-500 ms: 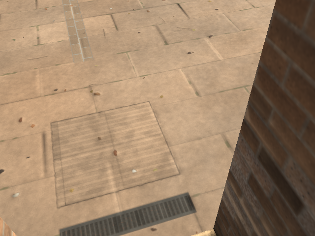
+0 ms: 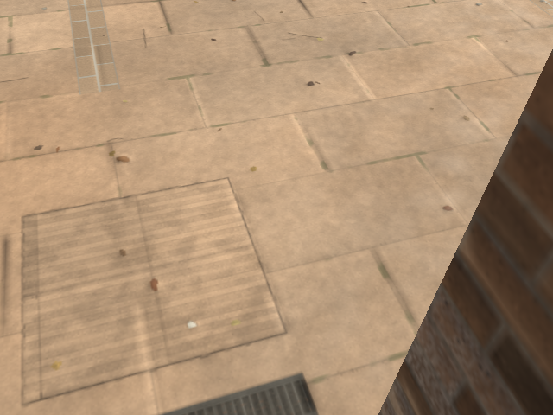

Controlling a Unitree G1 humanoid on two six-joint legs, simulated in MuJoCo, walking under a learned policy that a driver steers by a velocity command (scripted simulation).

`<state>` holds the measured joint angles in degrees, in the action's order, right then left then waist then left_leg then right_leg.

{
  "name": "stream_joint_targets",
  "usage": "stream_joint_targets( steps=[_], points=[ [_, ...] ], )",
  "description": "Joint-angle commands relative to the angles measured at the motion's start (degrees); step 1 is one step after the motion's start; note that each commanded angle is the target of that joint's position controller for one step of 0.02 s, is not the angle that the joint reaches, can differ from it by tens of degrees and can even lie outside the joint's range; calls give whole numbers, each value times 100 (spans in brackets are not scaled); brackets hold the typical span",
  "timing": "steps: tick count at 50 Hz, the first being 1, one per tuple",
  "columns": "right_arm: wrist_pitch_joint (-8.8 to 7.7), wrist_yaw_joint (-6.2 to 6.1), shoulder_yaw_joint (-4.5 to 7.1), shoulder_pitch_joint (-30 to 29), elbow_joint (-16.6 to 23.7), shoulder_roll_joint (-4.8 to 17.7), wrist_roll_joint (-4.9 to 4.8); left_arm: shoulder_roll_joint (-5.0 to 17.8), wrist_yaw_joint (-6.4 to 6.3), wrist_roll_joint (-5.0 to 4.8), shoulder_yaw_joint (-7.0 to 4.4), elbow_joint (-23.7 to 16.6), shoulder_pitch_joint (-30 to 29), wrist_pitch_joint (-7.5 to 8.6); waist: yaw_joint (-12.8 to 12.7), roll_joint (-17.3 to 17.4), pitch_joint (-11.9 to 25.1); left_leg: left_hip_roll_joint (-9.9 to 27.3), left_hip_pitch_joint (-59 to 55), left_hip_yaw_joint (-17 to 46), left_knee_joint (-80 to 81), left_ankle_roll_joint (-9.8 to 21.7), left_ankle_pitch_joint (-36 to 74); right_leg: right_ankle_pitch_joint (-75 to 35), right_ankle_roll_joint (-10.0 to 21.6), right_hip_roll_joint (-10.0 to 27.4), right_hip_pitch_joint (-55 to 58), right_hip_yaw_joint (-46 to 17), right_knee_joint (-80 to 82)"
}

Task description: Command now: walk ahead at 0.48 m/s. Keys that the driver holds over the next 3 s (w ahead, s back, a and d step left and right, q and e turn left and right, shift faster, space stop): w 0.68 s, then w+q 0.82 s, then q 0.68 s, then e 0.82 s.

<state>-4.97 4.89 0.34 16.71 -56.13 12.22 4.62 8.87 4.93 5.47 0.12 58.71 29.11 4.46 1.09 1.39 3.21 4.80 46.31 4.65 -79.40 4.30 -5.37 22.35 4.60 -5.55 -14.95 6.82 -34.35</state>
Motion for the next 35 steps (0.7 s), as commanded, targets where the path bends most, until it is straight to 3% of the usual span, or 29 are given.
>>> stream_joint_targets(
  steps=[1,2,3,4,5,7,10,12,13,14,15,16,17,18,19,20,21,22,23,24,25,26,27,28,30,31,33,34,35],
  points=[
    [83,218,7,990,-219,242,79,726,-100,77,-53,-621,-576,315,528,-645,-606,-20,-2419,-742,604,-176,2236,-2506,1087,1188,-3827,-621,748],
    [69,168,-69,620,-108,201,100,388,-198,44,48,-309,-23,451,104,-403,-357,553,-1080,316,1815,-293,3181,-1883,801,1244,-2287,-938,148],
    [42,65,-14,511,-64,368,126,264,-321,-72,92,-287,289,494,-110,-118,-208,511,-768,206,3042,-305,3841,-1638,611,1178,-1545,-736,-379],
    [74,-27,-39,188,-15,358,59,216,-387,-31,130,-197,383,439,-235,-112,-237,446,-1269,27,3765,-366,4304,-879,462,1016,-1702,-680,-801],
    [89,-88,-61,219,50,314,-124,144,-329,-74,161,-252,467,313,-277,-273,-424,215,-1600,-355,3778,-432,3842,-536,504,1056,-1940,-836,-726],
    [157,-98,-37,-258,315,438,-122,153,-243,-110,207,-260,521,170,-282,-345,-705,216,-1864,-325,3868,-569,3080,-160,533,1271,-2023,-1326,-1067],
    [156,-101,64,-463,478,684,-111,609,-344,-178,59,-252,353,29,-360,-421,-1033,343,-1714,-188,5048,-401,1619,-1049,427,1601,-730,-2004,-1841],
    [-6,-228,264,827,-28,1005,-390,1006,-205,-84,-141,-26,308,-74,113,162,-789,43,-3447,-536,6255,-286,1898,-2318,293,1323,-546,-1682,-3308],
    [-117,-210,509,2124,-381,1626,-299,1127,37,31,-170,169,461,13,640,730,-236,104,-5325,-558,5799,126,3538,-2601,100,842,-1301,-1395,-5236],
    [-36,32,641,2888,-402,2054,-94,340,180,-223,-118,423,1643,142,462,2171,1120,1042,-7860,-27,3808,1305,6453,2138,-262,-93,-3390,-558,-8497],
    [-47,160,710,3339,-660,2183,155,661,318,-419,-194,34,806,223,857,1724,810,1345,-7844,819,3732,1479,6589,2292,-158,-230,-5024,-400,-9883],
    [1,161,724,3276,-669,2022,91,425,297,-503,-141,-574,-239,244,1179,1481,671,1881,-7682,1829,4399,1718,4305,2069,-9,26,-6294,-610,-10069],
    [64,130,555,3010,-669,1410,-50,498,161,-490,-213,-844,-963,245,987,631,-117,1889,-6370,2072,4880,1652,1918,1353,106,348,-6788,-745,-9675],
    [91,88,330,2331,-568,752,35,173,108,-413,-120,-801,-599,222,309,45,-503,1809,-4921,1825,5090,1431,748,-102,399,792,-6229,-1377,-8862],
    [120,39,191,1646,-466,492,208,-124,96,-339,-21,-728,-479,216,-187,-469,-777,1695,-3395,1560,5332,1420,30,-968,457,1075,-5447,-1655,-7858],
    [54,-69,38,1096,-353,93,243,-416,135,-180,90,-784,-621,155,-479,-300,-1083,1265,-2411,1211,5576,1149,-620,-1910,550,1386,-5237,-1711,-6878],
    [-97,-167,-37,676,-208,13,104,-293,250,-3,67,-720,-562,107,-532,-242,-1140,817,-1782,724,5659,999,-843,-2787,570,1387,-4762,-1476,-5644],
    [-226,-197,-116,365,-68,-90,-61,-11,340,6,-34,-734,-962,98,-423,-413,-1025,561,-776,203,5785,1105,-779,-4116,415,1355,-3421,-1185,-3657],
    [-280,-214,-141,940,-282,214,-11,216,346,-94,-124,-852,-1552,41,-213,161,-968,442,-657,154,5718,1156,-987,-4263,153,1265,-3086,-848,-3514],
    [-282,-206,-145,1338,-616,472,125,142,441,-119,-3,-901,-1613,-20,-305,595,-789,495,-719,390,5496,1162,-773,-4335,19,1203,-3088,-850,-4099],
    [-315,-204,-97,1413,-664,794,186,355,446,-84,-13,-915,-1383,-18,-385,330,-747,502,-843,399,5193,1131,-205,-4085,-66,999,-3004,-711,-4225],
    [-398,-358,-116,1987,-902,588,94,495,391,18,37,-963,-1750,6,-7,-173,-726,502,-2417,581,4619,949,-334,-4909,-85,1131,-4289,-1360,-2887],
    [-441,-461,-130,2513,-1082,631,44,541,293,0,58,-1088,-2248,33,241,19,-773,604,-3516,882,4286,848,-214,-4827,-133,1048,-5051,-1282,-2355],
    [-462,-529,-184,2442,-981,412,18,536,157,-106,142,-1199,-2669,121,398,-341,-770,428,-3602,743,4082,708,-482,-5633,-175,1217,-4598,-1346,-1046],
    [-281,-308,-179,2314,-938,551,155,261,114,-140,281,-1240,-2908,66,297,77,-830,358,-2321,648,4284,1009,-770,-5828,-239,959,-2640,-879,-844],
    [-212,-261,-91,2405,-917,738,94,440,140,-129,236,-1312,-3006,21,346,-54,-1192,426,-2465,888,4196,1055,-552,-5552,-359,953,-2867,-915,-810],
    [-195,-306,-74,2873,-1133,496,-81,559,125,-37,246,-1431,-3508,5,578,-171,-1421,460,-3490,1137,3795,931,-327,-4929,-384,1020,-3279,-797,41],
    [33,-590,32,2432,-475,24,-821,803,-142,-1025,17,-1954,-4663,81,1052,-578,-1438,184,-4137,993,3682,406,313,-4349,-464,741,-3509,-620,610],
    [142,-685,66,2534,-529,135,-731,568,-193,-1161,118,-2097,-4964,118,1207,-295,-1539,165,-4448,1139,3459,369,570,-3962,-541,728,-3490,-666,888]
  ],
)
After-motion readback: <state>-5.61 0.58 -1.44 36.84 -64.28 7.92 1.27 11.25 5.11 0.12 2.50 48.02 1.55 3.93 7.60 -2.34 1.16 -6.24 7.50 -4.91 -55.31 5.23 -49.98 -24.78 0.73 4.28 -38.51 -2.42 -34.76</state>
